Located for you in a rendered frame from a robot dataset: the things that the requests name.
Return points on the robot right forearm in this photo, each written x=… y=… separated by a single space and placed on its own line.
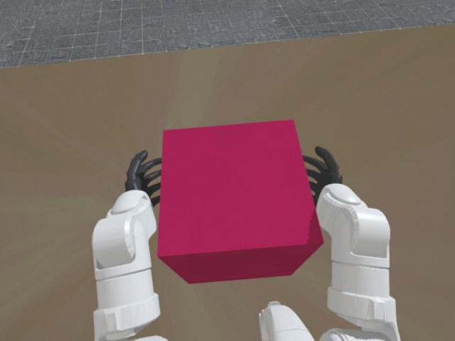
x=360 y=289

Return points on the robot left hand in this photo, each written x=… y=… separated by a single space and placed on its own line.
x=136 y=179

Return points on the robot right hand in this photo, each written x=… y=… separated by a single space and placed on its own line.
x=329 y=171

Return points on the right robot thigh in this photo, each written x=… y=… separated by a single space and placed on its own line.
x=281 y=323

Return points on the robot left forearm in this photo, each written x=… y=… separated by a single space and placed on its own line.
x=120 y=244

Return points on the carton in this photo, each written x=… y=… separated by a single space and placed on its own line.
x=235 y=202

